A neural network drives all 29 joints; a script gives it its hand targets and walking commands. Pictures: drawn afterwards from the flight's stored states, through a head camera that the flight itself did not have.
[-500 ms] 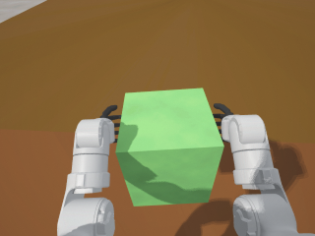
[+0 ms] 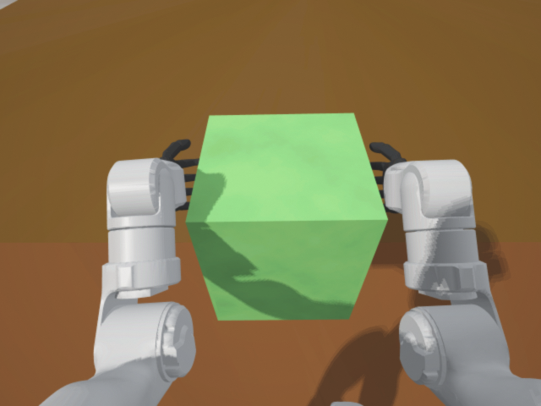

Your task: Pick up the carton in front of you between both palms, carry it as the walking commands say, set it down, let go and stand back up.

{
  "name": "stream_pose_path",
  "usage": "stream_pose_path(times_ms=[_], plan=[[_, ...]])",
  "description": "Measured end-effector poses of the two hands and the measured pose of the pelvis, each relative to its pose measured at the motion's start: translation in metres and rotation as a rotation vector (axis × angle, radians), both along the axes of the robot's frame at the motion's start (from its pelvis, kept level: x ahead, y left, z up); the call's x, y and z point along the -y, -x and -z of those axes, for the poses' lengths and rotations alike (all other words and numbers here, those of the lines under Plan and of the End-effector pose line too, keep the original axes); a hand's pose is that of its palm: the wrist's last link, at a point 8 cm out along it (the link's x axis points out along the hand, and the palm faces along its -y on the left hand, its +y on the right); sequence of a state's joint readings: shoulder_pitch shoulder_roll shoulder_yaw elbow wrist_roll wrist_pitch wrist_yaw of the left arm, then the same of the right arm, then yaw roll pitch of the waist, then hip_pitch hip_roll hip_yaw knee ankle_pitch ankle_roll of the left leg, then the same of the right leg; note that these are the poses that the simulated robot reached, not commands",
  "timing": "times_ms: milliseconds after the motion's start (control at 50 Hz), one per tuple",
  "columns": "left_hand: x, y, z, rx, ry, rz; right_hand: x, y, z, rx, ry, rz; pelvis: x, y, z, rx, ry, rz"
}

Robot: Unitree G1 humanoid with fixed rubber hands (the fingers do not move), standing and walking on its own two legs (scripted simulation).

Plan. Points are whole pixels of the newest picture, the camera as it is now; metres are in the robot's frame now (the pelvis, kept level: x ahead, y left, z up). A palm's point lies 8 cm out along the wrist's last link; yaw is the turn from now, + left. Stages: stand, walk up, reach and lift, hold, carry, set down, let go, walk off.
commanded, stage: carry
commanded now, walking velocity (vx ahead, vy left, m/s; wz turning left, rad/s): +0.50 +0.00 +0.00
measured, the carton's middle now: (282, 222) +0.37 -0.02 +0.09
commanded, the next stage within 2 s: none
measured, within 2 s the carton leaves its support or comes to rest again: neither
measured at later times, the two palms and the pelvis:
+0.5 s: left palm (183, 86) +0.63 +0.14 +0.19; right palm (338, 69) +0.66 -0.16 +0.19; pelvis +0.26 -0.05 +0.03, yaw +1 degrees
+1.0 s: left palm (206, 3) +0.97 +0.11 +0.23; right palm out of the picture +0.96 -0.19 +0.23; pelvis +0.59 -0.03 +0.06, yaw +1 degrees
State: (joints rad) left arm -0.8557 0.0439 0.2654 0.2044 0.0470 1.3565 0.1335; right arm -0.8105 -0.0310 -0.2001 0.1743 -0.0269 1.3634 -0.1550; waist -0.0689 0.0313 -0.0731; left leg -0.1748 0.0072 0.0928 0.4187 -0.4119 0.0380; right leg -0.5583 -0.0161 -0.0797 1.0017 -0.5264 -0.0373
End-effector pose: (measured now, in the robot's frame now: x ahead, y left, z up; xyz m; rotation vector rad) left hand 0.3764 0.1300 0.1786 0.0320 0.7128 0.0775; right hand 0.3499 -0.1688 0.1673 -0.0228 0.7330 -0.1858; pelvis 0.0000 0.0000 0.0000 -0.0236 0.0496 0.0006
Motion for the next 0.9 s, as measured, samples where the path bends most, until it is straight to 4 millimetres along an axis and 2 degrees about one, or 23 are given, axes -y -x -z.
stream_pose_path(times_ms=[80,160,200,280,380,460,540,620,660,760,820,900], plan=[[0.012,-0.043,-0.004,0.013,0.011,-0.012,0.013,-0.046,-0.006,0.014,-0.012,0.009,0.011,-0.039,0.000,-0.007,0.000,-0.009],[0.019,-0.087,0.003,0.026,-0.003,-0.050,0.020,-0.105,0.000,0.027,-0.028,-0.024,0.030,-0.087,0.011,0.010,0.019,-0.024],[0.016,-0.101,0.013,0.013,-0.015,-0.083,0.018,-0.134,0.006,0.014,-0.036,-0.057,0.039,-0.108,0.011,0.015,0.017,-0.031],[0.005,-0.123,0.030,-0.054,-0.011,-0.145,0.005,-0.181,0.015,-0.053,-0.041,-0.109,0.051,-0.142,-0.004,0.006,-0.007,-0.032],[-0.005,-0.169,0.020,-0.024,0.008,-0.202,-0.006,-0.239,0.006,-0.025,-0.060,-0.135,0.057,-0.189,-0.020,-0.008,-0.028,-0.034],[-0.007,-0.223,-0.001,0.048,0.021,-0.206,-0.008,-0.288,-0.011,0.046,-0.081,-0.119,0.053,-0.236,-0.026,-0.020,-0.037,-0.028],[-0.008,-0.288,-0.017,0.086,0.023,-0.176,-0.007,-0.342,-0.024,0.087,-0.077,-0.092,0.042,-0.294,-0.025,-0.030,-0.043,-0.016],[-0.006,-0.358,-0.016,0.080,0.022,-0.107,-0.004,-0.392,-0.025,0.083,-0.035,-0.050,0.025,-0.356,-0.017,-0.011,-0.058,0.000],[0.000,-0.388,-0.012,0.042,0.023,-0.065,0.001,-0.408,-0.020,0.046,-0.014,-0.022,0.019,-0.380,-0.023,-0.005,-0.054,-0.001],[0.017,-0.448,-0.013,-0.024,0.033,-0.001,0.015,-0.444,-0.019,-0.019,-0.027,0.030,0.010,-0.431,-0.046,-0.008,-0.022,0.001],[0.022,-0.483,-0.024,0.005,0.051,0.005,0.021,-0.476,-0.033,0.012,-0.029,0.050,0.011,-0.463,-0.054,-0.012,-0.011,0.002],[0.024,-0.530,-0.044,0.062,0.064,-0.014,0.023,-0.531,-0.055,0.071,-0.033,0.043,0.018,-0.512,-0.060,-0.024,-0.008,-0.001]])
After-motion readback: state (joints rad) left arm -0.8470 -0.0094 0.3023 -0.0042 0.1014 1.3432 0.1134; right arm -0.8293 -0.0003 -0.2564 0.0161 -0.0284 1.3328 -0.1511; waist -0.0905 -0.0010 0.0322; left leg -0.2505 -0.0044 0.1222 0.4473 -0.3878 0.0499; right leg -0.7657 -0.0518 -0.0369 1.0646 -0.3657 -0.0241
